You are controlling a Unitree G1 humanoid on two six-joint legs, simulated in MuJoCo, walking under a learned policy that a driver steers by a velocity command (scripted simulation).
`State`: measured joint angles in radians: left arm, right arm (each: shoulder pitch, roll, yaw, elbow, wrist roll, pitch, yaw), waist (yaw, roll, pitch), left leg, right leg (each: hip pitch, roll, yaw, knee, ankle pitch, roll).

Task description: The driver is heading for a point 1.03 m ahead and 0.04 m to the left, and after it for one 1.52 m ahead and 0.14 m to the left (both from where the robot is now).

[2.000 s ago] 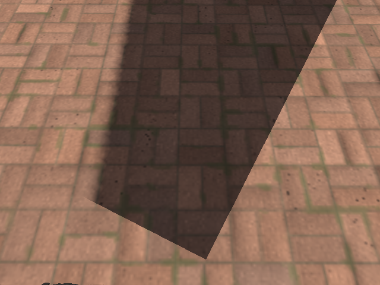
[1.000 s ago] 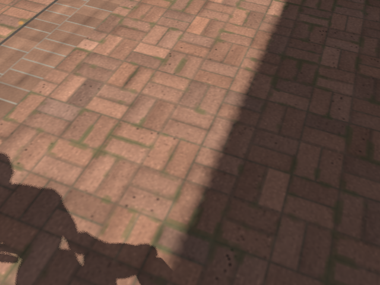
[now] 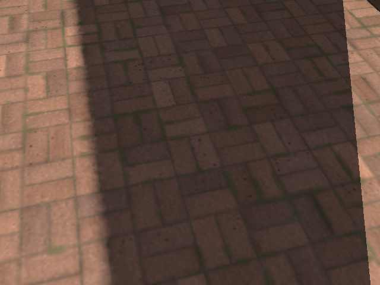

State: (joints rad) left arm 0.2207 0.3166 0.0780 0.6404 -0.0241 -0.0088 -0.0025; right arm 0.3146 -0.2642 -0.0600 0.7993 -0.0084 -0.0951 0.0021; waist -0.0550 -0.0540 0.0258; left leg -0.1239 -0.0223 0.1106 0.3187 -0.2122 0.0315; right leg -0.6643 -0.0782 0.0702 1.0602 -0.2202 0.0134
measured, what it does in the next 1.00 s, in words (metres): walks ahead: right foot, then left foot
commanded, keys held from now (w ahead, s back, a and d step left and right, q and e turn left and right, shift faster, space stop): w+e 0.18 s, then w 0.06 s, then w+q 0.76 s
